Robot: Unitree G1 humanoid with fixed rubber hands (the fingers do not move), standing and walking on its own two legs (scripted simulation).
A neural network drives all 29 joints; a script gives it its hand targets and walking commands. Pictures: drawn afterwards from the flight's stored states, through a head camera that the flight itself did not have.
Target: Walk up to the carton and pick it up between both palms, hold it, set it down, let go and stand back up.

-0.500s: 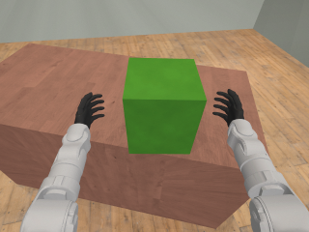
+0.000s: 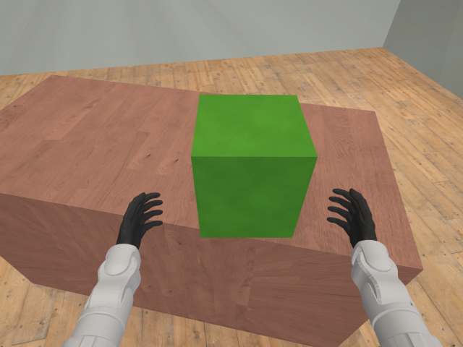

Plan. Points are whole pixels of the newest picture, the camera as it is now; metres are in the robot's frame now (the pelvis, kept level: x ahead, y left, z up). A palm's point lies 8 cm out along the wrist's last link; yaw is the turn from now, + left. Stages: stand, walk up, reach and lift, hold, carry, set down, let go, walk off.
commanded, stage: set down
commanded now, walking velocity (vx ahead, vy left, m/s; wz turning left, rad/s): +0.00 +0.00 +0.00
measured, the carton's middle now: (247, 168) +0.47 +0.00 +0.04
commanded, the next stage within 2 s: none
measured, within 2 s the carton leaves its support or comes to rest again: neither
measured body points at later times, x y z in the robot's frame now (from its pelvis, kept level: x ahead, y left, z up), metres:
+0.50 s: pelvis +0.01 +0.00 +0.00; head -0.01 +0.02 +0.45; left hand +0.25 +0.22 -0.02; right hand +0.26 -0.20 -0.01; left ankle +0.00 +0.10 -0.75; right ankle +0.00 -0.10 -0.75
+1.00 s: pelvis +0.01 +0.00 +0.00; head +0.02 +0.01 +0.45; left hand +0.19 +0.22 -0.05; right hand +0.19 -0.20 -0.05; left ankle +0.00 +0.10 -0.75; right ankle +0.00 -0.10 -0.75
